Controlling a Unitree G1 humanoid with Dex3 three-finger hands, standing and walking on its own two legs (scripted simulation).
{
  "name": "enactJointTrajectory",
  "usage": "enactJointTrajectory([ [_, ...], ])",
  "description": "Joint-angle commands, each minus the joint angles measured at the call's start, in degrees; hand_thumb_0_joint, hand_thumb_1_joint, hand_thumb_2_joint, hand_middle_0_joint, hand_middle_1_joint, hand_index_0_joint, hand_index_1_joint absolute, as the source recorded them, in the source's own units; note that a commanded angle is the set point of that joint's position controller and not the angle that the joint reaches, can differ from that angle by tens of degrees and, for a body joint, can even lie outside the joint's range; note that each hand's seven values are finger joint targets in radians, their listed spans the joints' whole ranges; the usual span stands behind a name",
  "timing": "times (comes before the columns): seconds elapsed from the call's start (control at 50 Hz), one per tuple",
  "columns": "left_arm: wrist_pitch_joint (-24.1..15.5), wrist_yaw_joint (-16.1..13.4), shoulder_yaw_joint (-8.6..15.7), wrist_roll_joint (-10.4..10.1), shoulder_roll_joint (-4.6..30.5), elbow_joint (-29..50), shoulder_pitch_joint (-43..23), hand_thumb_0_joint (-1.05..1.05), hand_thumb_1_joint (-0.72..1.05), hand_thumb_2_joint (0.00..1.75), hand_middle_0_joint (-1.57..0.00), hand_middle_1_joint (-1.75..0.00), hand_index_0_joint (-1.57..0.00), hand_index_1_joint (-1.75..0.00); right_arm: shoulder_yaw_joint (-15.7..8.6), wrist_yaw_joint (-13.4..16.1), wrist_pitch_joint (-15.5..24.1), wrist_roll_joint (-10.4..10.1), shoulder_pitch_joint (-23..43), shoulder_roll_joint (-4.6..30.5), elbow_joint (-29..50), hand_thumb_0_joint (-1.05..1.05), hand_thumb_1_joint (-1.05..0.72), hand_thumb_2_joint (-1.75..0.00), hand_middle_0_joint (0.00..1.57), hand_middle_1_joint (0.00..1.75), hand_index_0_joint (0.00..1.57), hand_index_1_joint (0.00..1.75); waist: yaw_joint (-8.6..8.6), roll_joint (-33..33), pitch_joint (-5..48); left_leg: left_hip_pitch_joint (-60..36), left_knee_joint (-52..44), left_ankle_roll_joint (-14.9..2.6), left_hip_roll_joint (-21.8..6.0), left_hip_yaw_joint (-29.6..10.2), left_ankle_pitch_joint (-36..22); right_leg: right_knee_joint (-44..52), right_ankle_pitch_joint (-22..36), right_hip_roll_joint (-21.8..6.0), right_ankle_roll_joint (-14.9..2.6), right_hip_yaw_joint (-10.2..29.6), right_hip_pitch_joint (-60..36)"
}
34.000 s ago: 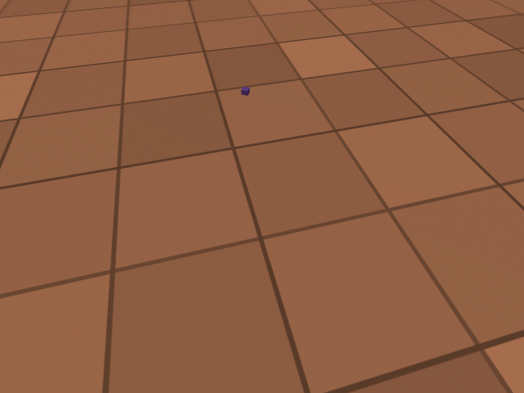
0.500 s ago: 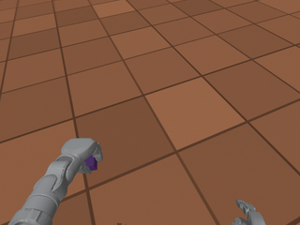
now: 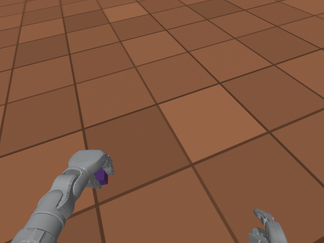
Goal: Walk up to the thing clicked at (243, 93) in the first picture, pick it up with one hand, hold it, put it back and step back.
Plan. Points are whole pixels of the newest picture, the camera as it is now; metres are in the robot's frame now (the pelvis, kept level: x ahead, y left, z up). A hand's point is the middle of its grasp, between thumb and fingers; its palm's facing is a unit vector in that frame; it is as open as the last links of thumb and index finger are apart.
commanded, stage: hold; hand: left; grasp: from above
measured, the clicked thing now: (97, 175) +0.31 +0.22 -0.06
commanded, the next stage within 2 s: crouch in 0.48 s
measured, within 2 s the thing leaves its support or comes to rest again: neither
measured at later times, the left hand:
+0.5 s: hand (93, 171) +0.31 +0.22 -0.03, palm faces -0.45 -0.03 -0.89, open 5.8 cm
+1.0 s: hand (99, 181) +0.32 +0.23 -0.11, palm faces -0.43 +0.04 -0.90, open 5.8 cm
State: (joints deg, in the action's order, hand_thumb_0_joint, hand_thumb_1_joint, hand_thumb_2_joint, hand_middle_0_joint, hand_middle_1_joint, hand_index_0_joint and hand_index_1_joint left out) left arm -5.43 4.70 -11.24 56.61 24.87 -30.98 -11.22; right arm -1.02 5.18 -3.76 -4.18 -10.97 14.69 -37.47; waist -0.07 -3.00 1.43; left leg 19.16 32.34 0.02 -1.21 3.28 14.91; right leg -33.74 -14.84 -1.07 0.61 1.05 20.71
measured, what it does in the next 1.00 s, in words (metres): stands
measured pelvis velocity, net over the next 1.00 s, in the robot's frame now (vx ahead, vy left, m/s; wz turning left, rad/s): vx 0.01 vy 0.00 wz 0.03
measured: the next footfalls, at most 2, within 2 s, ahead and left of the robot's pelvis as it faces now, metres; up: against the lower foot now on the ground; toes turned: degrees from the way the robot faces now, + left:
none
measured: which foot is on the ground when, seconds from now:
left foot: down 0.00-1.00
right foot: down 0.00-1.00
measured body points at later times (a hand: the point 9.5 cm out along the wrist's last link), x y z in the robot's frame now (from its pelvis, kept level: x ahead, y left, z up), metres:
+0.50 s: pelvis +0.02 +0.00 +0.00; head +0.03 -0.02 +0.45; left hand +0.33 +0.22 +0.02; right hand +0.16 -0.26 -0.11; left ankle +0.02 +0.12 -0.73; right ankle +0.03 -0.13 -0.73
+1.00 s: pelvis +0.01 +0.00 -0.03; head +0.07 +0.00 +0.41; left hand +0.33 +0.23 -0.06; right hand +0.16 -0.26 -0.15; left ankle +0.02 +0.12 -0.73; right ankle +0.03 -0.12 -0.73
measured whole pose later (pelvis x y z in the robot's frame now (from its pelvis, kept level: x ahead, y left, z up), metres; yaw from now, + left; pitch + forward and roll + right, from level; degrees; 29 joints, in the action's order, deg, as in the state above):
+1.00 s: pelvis +0.01 +0.00 -0.03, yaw +2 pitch +12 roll +0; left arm -10.2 -9.9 -10.2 66.2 23.8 -46.8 -18.9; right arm -3.1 2.8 -7.5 -1.9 -9.6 14.8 -36.6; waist 1.1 -0.6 5.0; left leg 39.1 49.7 0.2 -1.5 1.2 22.6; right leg -49.1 -22.0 -1.1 0.7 -0.6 39.0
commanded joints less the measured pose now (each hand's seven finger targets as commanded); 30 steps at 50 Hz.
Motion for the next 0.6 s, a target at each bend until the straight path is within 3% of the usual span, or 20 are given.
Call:
enactJointTrajectory([
  [0.0, -0.28, -2.31, 6.91, -0.47, 12.54, 11.83, -19.12, 0.0, 0.78, 0.22, -1.1, -0.26, -1.14, -0.21, -2.15, 0.34, 2.22, 0.22, 5.61, 6.85, 7.79, 0.0, -0.91, -0.9, 0.2, 0.3, 0.2, 0.3, 0.01, 2.24, 12.44, -6.91, -5.0, -1.13, 2.12, -1.03, -4.94, 7.16, 3.38, 2.4, -1.02, 0.07, -3.14],
  [0.16, -0.53, -2.51, 7.31, -0.35, 12.44, 9.96, -17.07, 0.0, 0.79, 0.24, -1.11, -0.26, -1.15, -0.22, -2.28, 0.41, 1.72, 0.16, 5.56, 6.66, 7.54, 0.0, -0.91, -0.9, 0.2, 0.3, 0.2, 0.3, -0.55, 2.34, 13.13, -8.05, -5.47, -1.06, 2.09, -1.01, -8.37, 7.28, 6.42, 2.49, -1.12, -0.18, -4.9],
  [0.22, -0.72, -2.63, 6.34, -0.37, 11.3, 8.5, -17.46, 0.0, 0.79, 0.25, -1.11, -0.26, -1.15, -0.23, -2.28, 0.43, 1.44, 0.14, 5.43, 6.63, 7.33, 0.0, -0.91, -0.9, 0.2, 0.3, 0.2, 0.3, 0.16, 2.83, 11.92, -8.02, -5.62, -1.03, 2.0, -1.05, -8.56, 7.4, 6.8, 2.59, -1.15, -0.17, -4.24],
  [0.28, -1.06, -3.09, 7.9, 0.08, 13.11, 9.97, -17.76, 0.0, 0.78, 0.25, -1.12, -0.25, -1.15, -0.22, -2.52, 0.47, 1.22, 0.15, 5.24, 6.77, 7.5, 0.0, -0.91, -0.9, 0.2, 0.3, 0.2, 0.3, -0.38, 1.93, 13.43, -8.88, -5.36, -1.06, 2.39, -0.81, -9.69, 7.66, 8.02, 2.29, -1.1, 0.05, -4.95],
  [0.36, -1.18, -3.19, 6.13, -0.16, 11.55, 9.85, -20.11, 0.0, 0.81, 0.25, -1.14, -0.25, -1.17, -0.21, -2.66, 0.5, 1.14, 0.16, 4.82, 6.74, 6.84, 0.0, -0.91, -0.9, 0.2, 0.3, 0.2, 0.3, 0.63, 2.38, 14.17, -10.05, -4.99, -1.16, 2.24, -0.87, -11.62, 7.49, 10.45, 2.33, -0.83, 0.04, -5.12],
  [0.4, -1.1, -3.76, 7.46, -0.13, 12.51, 9.11, -18.35, 0.0, 0.81, 0.24, -1.14, -0.25, -1.17, -0.21, -2.77, 0.46, 1.09, 0.04, 4.57, 6.71, 6.86, 0.0, -0.91, -0.9, 0.2, 0.3, 0.2, 0.3, -0.24, 2.36, 14.05, -9.48, -5.21, -1.1, 2.36, -0.75, -11.98, 7.57, 10.77, 2.25, -0.92, -0.1, -5.93],
  [0.44, -0.87, -3.75, 6.66, -0.47, 11.12, 7.98, -15.94, 0.0, 0.81, 0.24, -1.13, -0.25, -1.17, -0.21, -2.98, 0.26, 0.8, -0.07, 4.47, 6.87, 7.06, 0.0, -0.91, -0.9, 0.2, 0.3, 0.2, 0.3, -0.14, 2.51, 13.64, -9.83, -5.45, -1.03, 2.13, -0.74, -12.74, 7.53, 11.01, 2.44, -1.15, -0.4, -6.17],
  [0.54, -1.0, -3.61, 7.3, 0.58, 12.77, 8.57, -16.86, 0.0, 0.81, 0.26, -1.14, -0.24, -1.17, -0.21, -3.13, 0.16, 0.25, -0.14, 4.65, 6.76, 7.23, 0.0, -0.91, -0.9, 0.2, 0.3, 0.2, 0.3, -0.71, 2.14, 13.83, -9.74, -5.44, -0.97, 2.21, -0.85, -14.28, 7.39, 12.65, 2.38, -1.15, -0.42, -6.8],
  [0.56, -1.07, -3.39, 6.91, 0.41, 12.51, 9.1, -17.43, 0.0, 0.85, 0.18, -1.12, -0.32, -1.2, -0.25, -3.13, 0.14, 0.15, -0.18, 4.45, 6.79, 7.34, 0.0, -0.93, -0.91, 0.2, 0.3, 0.2, 0.3, -0.4, 2.16, 13.95, -9.9, -5.27, -1.08, 2.24, -0.73, -14.36, 7.54, 12.86, 2.3, -1.06, -0.37, -6.97],
  [0.58, -1.08, -3.3, 7.3, 0.34, 12.67, 8.9, -16.68, 0.0, 0.77, 0.16, -1.04, -0.29, -1.12, -0.23, -3.24, 0.14, 0.03, -0.23, 4.5, 6.91, 7.56, 0.0, -0.89, -0.9, 0.2, 0.3, 0.2, 0.3, -0.78, 2.68, 13.93, -9.99, -5.28, -1.13, 2.18, -0.86, -14.97, 7.49, 13.57, 2.33, -1.02, -0.41, -7.25],
])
